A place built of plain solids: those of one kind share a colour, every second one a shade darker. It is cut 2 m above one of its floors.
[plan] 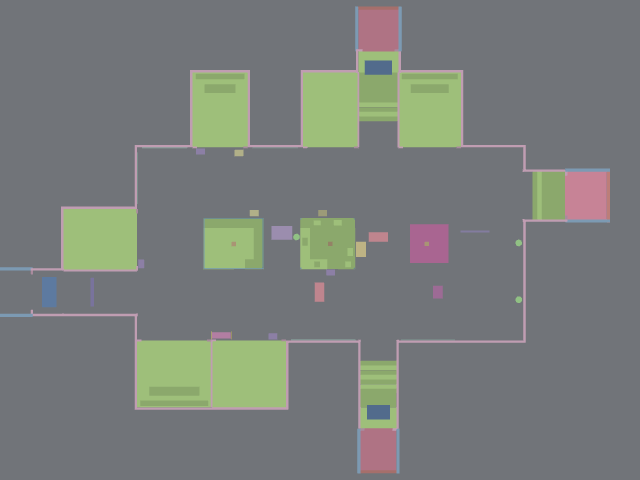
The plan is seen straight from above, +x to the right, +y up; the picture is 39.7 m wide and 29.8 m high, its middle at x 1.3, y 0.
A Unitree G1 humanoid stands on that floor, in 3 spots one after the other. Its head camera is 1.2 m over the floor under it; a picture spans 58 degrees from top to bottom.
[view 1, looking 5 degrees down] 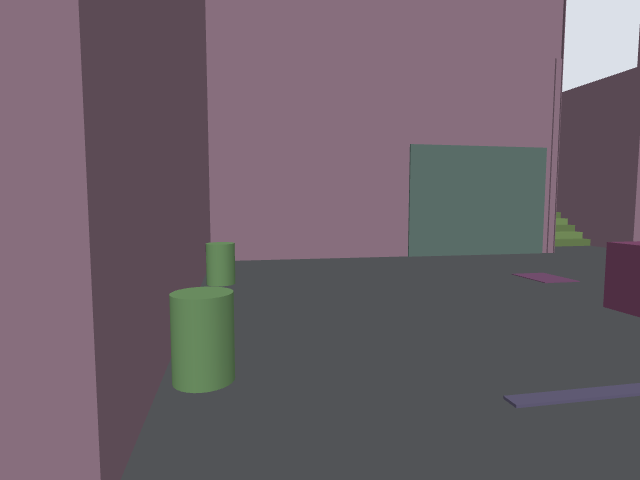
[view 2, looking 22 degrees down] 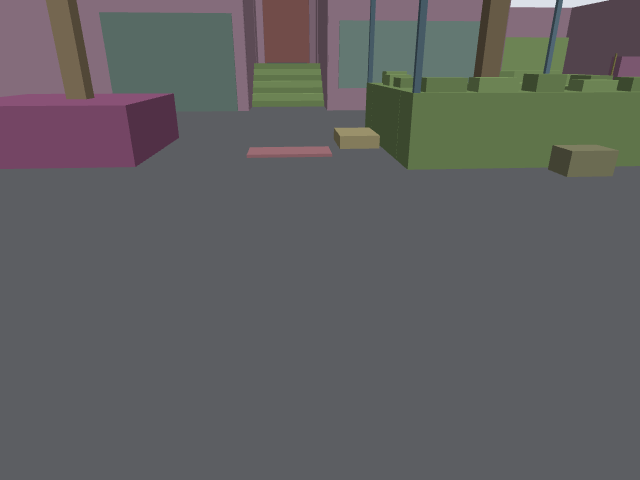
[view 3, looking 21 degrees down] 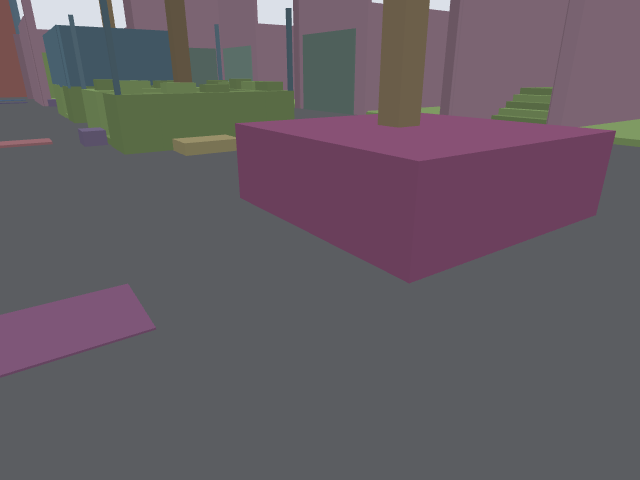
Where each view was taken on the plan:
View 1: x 13.41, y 2.76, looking -101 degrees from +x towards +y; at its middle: wall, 9.20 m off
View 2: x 4.93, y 6.57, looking -94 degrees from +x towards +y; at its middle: ground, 3.20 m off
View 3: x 10.92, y -3.24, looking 145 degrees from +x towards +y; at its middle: ground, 3.35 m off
